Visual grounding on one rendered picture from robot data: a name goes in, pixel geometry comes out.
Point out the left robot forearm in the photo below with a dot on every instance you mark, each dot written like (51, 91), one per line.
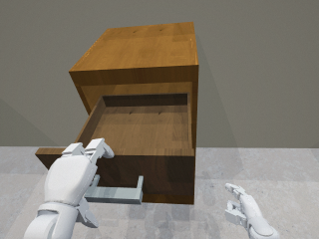
(54, 220)

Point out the cabinet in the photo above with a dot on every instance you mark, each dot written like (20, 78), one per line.
(148, 59)

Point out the drawer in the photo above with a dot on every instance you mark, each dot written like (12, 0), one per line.
(150, 136)

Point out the robot right hand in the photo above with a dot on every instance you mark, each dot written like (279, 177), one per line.
(247, 208)

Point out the right robot forearm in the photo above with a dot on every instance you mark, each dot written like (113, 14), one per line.
(260, 228)

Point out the robot left hand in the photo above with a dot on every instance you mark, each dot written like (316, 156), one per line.
(70, 176)

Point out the handle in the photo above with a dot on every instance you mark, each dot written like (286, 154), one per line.
(115, 195)

